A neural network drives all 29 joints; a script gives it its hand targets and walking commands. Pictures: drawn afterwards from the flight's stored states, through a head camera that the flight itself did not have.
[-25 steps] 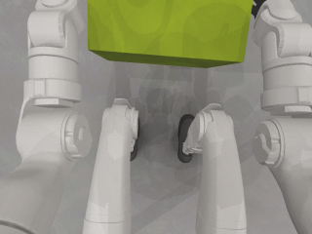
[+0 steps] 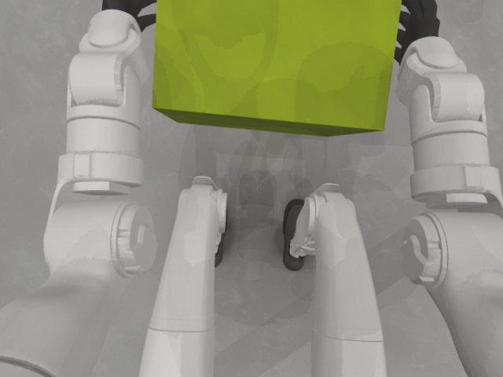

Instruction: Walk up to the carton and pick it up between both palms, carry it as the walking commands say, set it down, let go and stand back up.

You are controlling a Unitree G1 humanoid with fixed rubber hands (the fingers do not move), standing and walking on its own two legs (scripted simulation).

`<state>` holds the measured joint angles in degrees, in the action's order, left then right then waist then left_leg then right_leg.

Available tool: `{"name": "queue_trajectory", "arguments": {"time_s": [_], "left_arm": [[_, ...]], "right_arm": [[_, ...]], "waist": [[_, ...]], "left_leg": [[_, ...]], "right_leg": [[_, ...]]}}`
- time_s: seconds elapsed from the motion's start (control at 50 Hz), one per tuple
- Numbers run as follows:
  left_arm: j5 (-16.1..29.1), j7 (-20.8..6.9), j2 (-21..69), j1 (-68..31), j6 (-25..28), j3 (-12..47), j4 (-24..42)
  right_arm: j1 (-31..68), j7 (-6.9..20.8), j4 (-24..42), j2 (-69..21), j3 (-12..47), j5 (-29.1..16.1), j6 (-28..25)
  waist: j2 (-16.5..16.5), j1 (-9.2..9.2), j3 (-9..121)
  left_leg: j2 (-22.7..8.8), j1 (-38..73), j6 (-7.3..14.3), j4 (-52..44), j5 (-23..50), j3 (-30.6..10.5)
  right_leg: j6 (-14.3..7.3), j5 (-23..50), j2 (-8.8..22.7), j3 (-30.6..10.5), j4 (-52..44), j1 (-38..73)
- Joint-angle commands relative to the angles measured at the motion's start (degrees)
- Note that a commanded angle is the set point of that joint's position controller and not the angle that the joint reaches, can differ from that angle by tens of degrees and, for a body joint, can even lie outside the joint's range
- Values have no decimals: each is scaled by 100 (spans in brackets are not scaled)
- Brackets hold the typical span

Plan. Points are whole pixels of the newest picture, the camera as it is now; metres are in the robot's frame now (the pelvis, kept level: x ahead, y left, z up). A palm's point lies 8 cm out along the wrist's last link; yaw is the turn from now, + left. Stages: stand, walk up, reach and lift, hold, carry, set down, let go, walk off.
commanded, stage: reach and lift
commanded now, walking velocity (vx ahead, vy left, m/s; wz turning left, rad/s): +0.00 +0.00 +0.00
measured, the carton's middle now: (269, 39) +0.54 +0.01 -0.11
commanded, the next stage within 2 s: none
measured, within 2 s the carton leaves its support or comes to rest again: neither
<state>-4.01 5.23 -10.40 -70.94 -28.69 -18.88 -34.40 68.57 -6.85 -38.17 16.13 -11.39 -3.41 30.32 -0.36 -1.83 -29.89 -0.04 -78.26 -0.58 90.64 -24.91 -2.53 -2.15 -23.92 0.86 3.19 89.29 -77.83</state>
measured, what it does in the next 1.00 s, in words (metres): rises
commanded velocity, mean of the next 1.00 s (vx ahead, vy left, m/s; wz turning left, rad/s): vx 0.00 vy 0.00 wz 0.00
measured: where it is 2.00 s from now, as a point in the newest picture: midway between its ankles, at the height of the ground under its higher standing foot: (253, 246)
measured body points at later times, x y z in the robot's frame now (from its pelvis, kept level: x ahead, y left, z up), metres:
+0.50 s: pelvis +0.00 +0.00 +0.06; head +0.25 +0.00 +0.42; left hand +0.51 +0.19 +0.04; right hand +0.51 -0.17 +0.01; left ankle +0.16 +0.13 -0.53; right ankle +0.16 -0.11 -0.53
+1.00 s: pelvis +0.08 +0.00 +0.14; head +0.18 +0.00 +0.57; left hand +0.49 +0.19 +0.15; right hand +0.49 -0.16 +0.12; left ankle +0.16 +0.13 -0.53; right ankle +0.16 -0.11 -0.53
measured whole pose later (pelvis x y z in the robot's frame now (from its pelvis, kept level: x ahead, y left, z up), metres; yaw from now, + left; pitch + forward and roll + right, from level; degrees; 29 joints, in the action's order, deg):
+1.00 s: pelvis +0.08 +0.00 +0.14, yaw +1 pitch +16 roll +0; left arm -15.9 0.9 1.1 -43.3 -24.8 -25.7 -38.8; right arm 40.8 -5.5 -42.6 3.0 -17.2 8.0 28.8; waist -0.4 -1.7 3.4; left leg 0.4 -54.4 -0.8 56.6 -18.5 -2.5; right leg -2.0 -18.2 0.5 2.8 56.2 -54.2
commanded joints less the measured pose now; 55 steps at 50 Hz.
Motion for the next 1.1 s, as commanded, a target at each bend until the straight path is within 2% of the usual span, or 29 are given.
{"name": "queue_trajectory", "arguments": {"time_s": [0.0, 0.02, 0.06, 0.1, 0.12, 0.14, 0.22, 0.26, 0.34, 0.4, 0.42, 0.44, 0.46, 0.56, 0.58, 0.64, 0.7, 0.72, 0.76, 0.78, 0.84, 0.88, 0.9, 0.92, 0.96, 1.0, 1.04, 1.06, 1.08], "left_arm": [[1325, -2310, 6665, -3378, 143, 2999, 306], [1240, -2294, 6789, -3169, 133, 3032, 376], [1201, -2278, 7020, -2971, 122, 2880, 15], [1368, -2285, 6972, -3022, 163, 3164, 672], [1361, -2311, 6771, -3189, 168, 3138, 709], [1215, -2319, 6942, -2809, 168, 3129, 588], [1158, -2329, 6935, -2648, 136, 2958, 525], [1070, -2361, 6771, -2708, 130, 2847, 142], [1213, -2422, 6891, -2826, 176, 3051, 386], [862, -2507, 6665, -2603, 142, 2584, -75], [920, -2541, 6985, -2627, 141, 2672, -141], [830, -2553, 6941, -2724, 160, 2607, -194], [764, -2576, 7192, -2353, 117, 2432, -554], [1165, -2585, 7310, -2398, 136, 3279, 917], [850, -2569, 7019, -2106, 120, 2844, 26], [501, -2649, 7219, -1713, 161, 2410, -501], [775, -2741, 7453, -1708, 247, 2881, -1], [420, -2743, 7372, -1439, 254, 2396, -662], [383, -2752, 7643, -1443, 328, 2461, -557], [605, -2759, 7612, -1503, 316, 2629, -221], [-139, -2783, 7400, -145, 284, 1553, -1636], [-103, -2787, 7324, -95, 348, 1589, -1263], [-238, -2750, 7340, 6, 376, 1625, -1191], [-350, -2805, 7189, 210, 287, 1357, -1521], [-268, -2826, 7278, 915, 226, 1480, -1509], [-310, -2867, 7262, 975, 269, 1493, -1394], [-5, -2813, 7313, 834, 283, 2041, -764], [-166, -2774, 7131, 1340, 256, 1767, -1041], [-151, -2813, 7312, 1580, 258, 1736, -1249]], "right_arm": [[4672, 2226, 1685, -7041, 2205, -864, -530], [4644, 2216, 1900, -7151, 2281, -963, -548], [4617, 2268, 1653, -6837, 2025, -772, -601], [4942, 2247, 2578, -7282, 2690, -1215, -623], [4650, 2269, 2352, -7133, 2548, -992, -578], [4649, 2246, 2492, -7245, 2552, -1042, -648], [4883, 2157, 2939, -7132, 2708, -1005, -645], [5046, 2246, 2542, -7041, 2616, -1013, -629], [4713, 2194, 2320, -7196, 2648, -900, -561], [4414, 2244, 1573, -7425, 2210, -626, -500], [4292, 2270, 1547, -7562, 2162, -595, -549], [4466, 2348, 1345, -7531, 2030, -649, -577], [4260, 2377, 1361, -7467, 1953, -497, -594], [4335, 2377, 2970, -7502, 2719, -873, -606], [4224, 2386, 2197, -7273, 2392, -635, -581], [3758, 2497, 1476, -7636, 2148, -363, -618], [3627, 2554, 2163, -7704, 2447, -574, -730], [3487, 2557, 1488, -7672, 1995, -293, -723], [3217, 2585, 1548, -7853, 1959, -120, -778], [3743, 2587, 2202, -7783, 2215, -470, -841], [2211, 2587, 668, -7619, 1205, 325, -792], [1622, 2585, 622, -7825, 1294, 372, -762], [1289, 2618, 338, -7914, 1171, 457, -780], [1023, 2606, 99, -7733, 769, 625, -725], [1250, 2575, 915, -7935, 1247, 464, -714], [1486, 2541, 1282, -7844, 1458, 289, -816], [921, 2511, 1094, -7853, 1655, 282, -719], [734, 2469, 1173, -7659, 1632, 303, -767], [917, 2429, 1525, -7693, 1871, 286, -770]], "waist": [[1, 331, 13451], [-273, 130, 13655], [-251, 499, 13263], [-294, 29, 14623], [84, 269, 14386], [-176, 49, 14438], [78, 198, 14364], [-36, -110, 13286], [89, 276, 13738], [72, 31, 12417], [181, 274, 12385], [-124, 3, 12036], [46, 130, 11802], [-107, 95, 14340], [35, 117, 12658], [258, -39, 11195], [142, 101, 11939], [-3, -30, 10834], [142, 170, 10594], [9, -20, 11238], [108, 2, 8434], [299, 133, 8587], [31, -71, 8245], [-165, 92, 7586], [271, 71, 7803], [-31, -106, 7969], [156, 86, 7957], [41, -86, 7478], [514, -27, 7597]], "left_leg": [[781, 2983, 106, -1762, 467, 358], [795, 3460, 100, -1975, 526, 327], [688, 3612, 4, -1978, 393, 211], [815, 4162, 63, -1964, 1112, 325], [799, 3868, 112, -1983, 1020, 281], [822, 3944, 79, -2054, 1121, 265], [842, 4108, 205, -2365, 950, 197], [790, 3730, 165, -2440, 482, 315], [776, 3963, 146, -2484, 546, 225], [798, 3445, 214, -2834, -185, 263], [747, 3724, 262, -2937, -282, 161], [694, 3725, 187, -3066, -380, 156], [684, 3757, 186, -3241, -138, 104], [767, 5190, 129, -3182, 1188, 235], [716, 4443, 221, -3329, 786, 125], [686, 4063, 291, -3793, 90, 68], [647, 4774, 218, -3886, 848, 76], [622, 4230, 247, -3950, 443, 81], [573, 4515, 204, -4114, 253, 44], [644, 4918, 176, -4206, 708, 53], [562, 3914, 240, -4426, 717, 106], [667, 4255, 302, -4536, 1038, 171], [619, 3994, 173, -4504, 914, 216], [658, 4031, 262, -4739, 806, 236], [636, 4575, 239, -4797, 1214, 183], [711, 4605, 221, -4957, 1521, 219], [653, 5091, 162, -5126, 2027, 135], [654, 4902, 168, -5224, 2180, 107], [653, 5002, 238, -5227, 2259, 29]], "right_leg": [[138, 444, -912, -418, -1821, 3649], [125, 525, -946, -495, -1937, 3899], [49, 262, -942, -338, -1954, 3367], [130, 953, -920, -521, -2047, 4535], [158, 1021, -962, -477, -1965, 4167], [139, 1011, -918, -535, -2095, 4483], [143, 938, -918, -605, -2363, 4876], [152, 401, -860, -583, -2445, 4270], [152, 420, -836, -726, -2740, 4887], [144, -350, -816, -696, -2971, 4567], [117, -452, -746, -738, -3118, 4656], [73, -568, -753, -675, -3176, 4295], [96, -264, -758, -677, -3294, 4494], [114, 1135, -796, -757, -3356, 5859], [147, 721, -786, -672, -3345, 4984], [124, -1, -708, -749, -3749, 4976], [157, 787, -714, -706, -3880, 5489], [169, 352, -645, -677, -3892, 4902], [86, 172, -643, -681, -4115, 5000], [134, 647, -682, -634, -4167, 5435], [100, 614, -566, -687, -4406, 4605], [137, 1015, -618, -708, -4465, 5000], [26, 962, -542, -863, -4548, 5048], [66, 715, -597, -765, -4739, 4689], [88, 1163, -617, -784, -4876, 5363], [100, 1494, -597, -840, -5036, 5699], [110, 2013, -651, -824, -5161, 6006], [90, 2255, -611, -872, -5159, 6010], [172, 2342, -620, -835, -5249, 6078]]}}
